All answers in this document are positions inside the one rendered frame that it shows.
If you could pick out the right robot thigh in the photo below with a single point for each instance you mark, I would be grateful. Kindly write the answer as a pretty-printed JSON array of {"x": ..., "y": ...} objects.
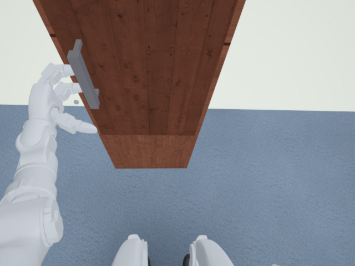
[{"x": 205, "y": 252}]

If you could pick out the left robot forearm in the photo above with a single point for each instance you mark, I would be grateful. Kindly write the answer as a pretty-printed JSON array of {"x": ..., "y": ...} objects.
[{"x": 36, "y": 172}]

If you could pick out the handle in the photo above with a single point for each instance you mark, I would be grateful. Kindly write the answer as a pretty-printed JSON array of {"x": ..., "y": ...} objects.
[{"x": 80, "y": 71}]

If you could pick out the left robot shin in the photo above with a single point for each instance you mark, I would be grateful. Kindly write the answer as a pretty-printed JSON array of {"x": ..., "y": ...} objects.
[{"x": 133, "y": 236}]

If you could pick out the left robot upper arm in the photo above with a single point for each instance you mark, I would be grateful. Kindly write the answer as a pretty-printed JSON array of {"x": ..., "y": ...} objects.
[{"x": 27, "y": 230}]

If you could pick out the left robot hand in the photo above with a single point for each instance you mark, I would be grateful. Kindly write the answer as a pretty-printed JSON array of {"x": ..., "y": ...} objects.
[{"x": 43, "y": 99}]

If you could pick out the cupboard door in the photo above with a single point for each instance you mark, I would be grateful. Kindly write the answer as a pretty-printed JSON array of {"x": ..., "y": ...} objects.
[{"x": 153, "y": 61}]

